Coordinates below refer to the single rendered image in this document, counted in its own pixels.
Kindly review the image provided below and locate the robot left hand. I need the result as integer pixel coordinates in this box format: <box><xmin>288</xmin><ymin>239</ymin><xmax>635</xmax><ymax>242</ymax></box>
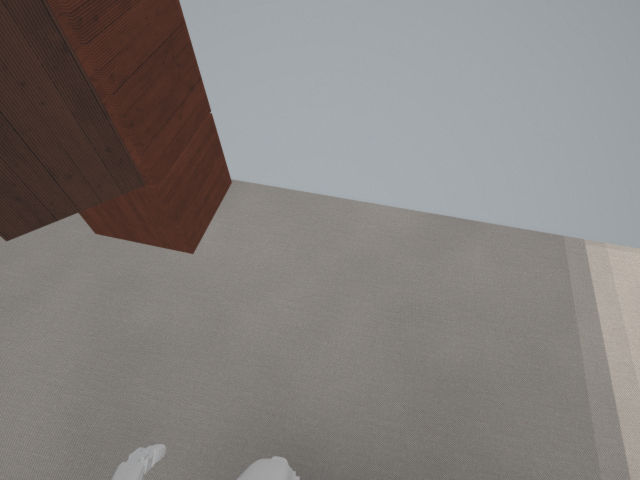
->
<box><xmin>110</xmin><ymin>444</ymin><xmax>166</xmax><ymax>480</ymax></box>

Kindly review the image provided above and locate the left robot thigh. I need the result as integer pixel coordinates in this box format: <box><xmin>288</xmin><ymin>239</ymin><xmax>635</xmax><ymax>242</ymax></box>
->
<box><xmin>236</xmin><ymin>459</ymin><xmax>300</xmax><ymax>480</ymax></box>

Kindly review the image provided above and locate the cupboard door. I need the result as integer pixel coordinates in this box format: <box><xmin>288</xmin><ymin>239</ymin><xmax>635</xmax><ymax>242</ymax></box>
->
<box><xmin>0</xmin><ymin>0</ymin><xmax>146</xmax><ymax>241</ymax></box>

